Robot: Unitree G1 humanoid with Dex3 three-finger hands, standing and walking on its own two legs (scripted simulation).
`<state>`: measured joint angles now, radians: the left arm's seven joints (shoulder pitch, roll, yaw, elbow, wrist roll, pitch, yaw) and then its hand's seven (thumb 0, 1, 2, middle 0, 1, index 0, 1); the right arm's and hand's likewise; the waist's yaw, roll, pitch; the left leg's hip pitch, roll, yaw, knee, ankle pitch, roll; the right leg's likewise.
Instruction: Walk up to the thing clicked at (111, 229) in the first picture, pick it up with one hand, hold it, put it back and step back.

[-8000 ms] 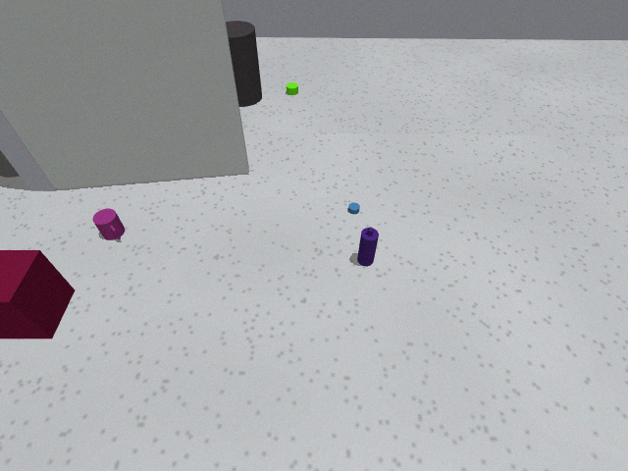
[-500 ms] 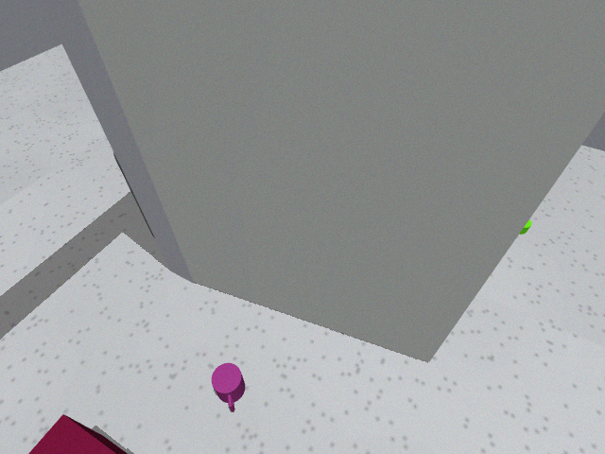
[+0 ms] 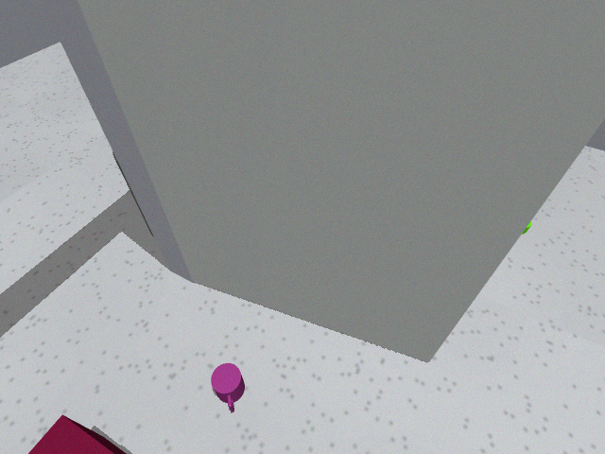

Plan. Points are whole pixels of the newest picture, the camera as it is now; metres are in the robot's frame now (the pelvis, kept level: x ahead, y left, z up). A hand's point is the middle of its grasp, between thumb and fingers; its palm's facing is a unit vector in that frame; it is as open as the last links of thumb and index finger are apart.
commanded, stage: stand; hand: left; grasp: from above
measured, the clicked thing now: (229, 388) +0.43 +0.24 -0.73
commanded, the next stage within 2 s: rise first in 0.36 s
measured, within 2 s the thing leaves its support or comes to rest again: neither
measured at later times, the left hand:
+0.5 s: hand out of the picture +0.08 +0.26 -0.16, palm faces +0.00 -0.94 -0.35, open 7.4 cm
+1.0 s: hand out of the picture +0.12 +0.26 -0.21, palm faces -0.08 -0.90 -0.42, open 13.4 cm
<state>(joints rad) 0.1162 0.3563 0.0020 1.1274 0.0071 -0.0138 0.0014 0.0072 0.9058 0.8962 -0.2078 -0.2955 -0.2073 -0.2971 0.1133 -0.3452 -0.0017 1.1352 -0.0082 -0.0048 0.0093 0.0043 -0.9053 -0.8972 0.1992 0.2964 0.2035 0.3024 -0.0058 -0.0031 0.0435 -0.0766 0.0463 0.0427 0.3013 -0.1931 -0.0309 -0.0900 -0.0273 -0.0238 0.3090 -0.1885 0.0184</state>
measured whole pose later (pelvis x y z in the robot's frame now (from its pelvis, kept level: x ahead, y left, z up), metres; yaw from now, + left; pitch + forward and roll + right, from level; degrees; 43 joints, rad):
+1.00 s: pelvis -0.02 +0.01 -0.06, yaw +1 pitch +12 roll -1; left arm 0.13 0.31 0.14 0.72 0.20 0.13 0.01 0.00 -0.39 0.99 -0.07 -1.06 -0.08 -1.05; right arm 0.25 -0.24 -0.04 0.65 0.02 -0.08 -0.01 0.01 -0.90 -0.90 0.20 0.30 0.20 0.30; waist -0.03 0.00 -0.07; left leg -0.69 0.05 0.01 0.92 -0.45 -0.01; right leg -0.68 -0.04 -0.03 0.89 -0.43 0.03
